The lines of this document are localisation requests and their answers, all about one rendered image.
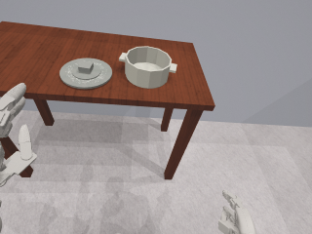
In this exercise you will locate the right robot hand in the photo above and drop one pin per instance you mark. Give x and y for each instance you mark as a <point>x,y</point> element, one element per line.
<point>240,221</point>

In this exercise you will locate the lid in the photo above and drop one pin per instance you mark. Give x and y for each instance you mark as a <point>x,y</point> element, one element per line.
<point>71,76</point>

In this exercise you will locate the table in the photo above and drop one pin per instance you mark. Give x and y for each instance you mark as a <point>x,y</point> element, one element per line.
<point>34,55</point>

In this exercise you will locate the knob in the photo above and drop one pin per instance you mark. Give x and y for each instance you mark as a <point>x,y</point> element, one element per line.
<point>85,66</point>

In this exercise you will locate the left robot hand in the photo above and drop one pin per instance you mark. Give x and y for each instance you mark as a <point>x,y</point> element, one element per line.
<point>11,105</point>

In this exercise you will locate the pot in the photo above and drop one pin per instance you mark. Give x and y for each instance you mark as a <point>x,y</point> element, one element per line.
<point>147,67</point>

